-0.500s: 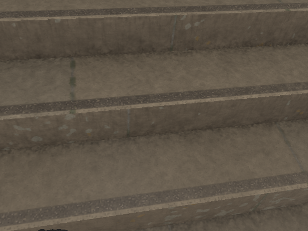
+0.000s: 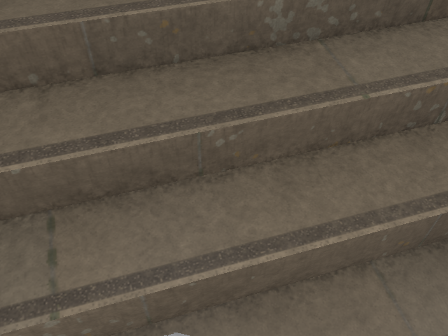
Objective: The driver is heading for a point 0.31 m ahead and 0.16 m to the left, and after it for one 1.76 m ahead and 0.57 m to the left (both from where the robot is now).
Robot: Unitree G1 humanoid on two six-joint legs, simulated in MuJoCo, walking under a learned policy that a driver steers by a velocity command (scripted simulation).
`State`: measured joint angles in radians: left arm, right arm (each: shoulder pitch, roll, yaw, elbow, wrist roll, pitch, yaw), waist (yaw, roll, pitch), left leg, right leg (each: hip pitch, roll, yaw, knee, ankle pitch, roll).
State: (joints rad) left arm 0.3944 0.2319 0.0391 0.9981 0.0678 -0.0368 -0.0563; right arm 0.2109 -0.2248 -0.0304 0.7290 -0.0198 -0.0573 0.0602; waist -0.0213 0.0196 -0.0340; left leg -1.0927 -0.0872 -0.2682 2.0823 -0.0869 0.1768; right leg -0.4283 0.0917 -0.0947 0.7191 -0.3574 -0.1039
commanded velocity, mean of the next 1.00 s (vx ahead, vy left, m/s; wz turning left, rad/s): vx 0.50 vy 0.00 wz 0.48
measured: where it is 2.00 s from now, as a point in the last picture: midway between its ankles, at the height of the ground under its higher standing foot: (57, 31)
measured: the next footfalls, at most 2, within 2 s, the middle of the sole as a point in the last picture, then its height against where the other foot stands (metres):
left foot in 0.30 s outside the picture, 0.17 m higher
right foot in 0.74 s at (236, 222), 0.16 m higher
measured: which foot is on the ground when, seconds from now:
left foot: up 0.00-0.28, down 0.30-0.76, up 0.78-1.00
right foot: down 0.00-0.32, up 0.34-0.72, down 0.74-1.00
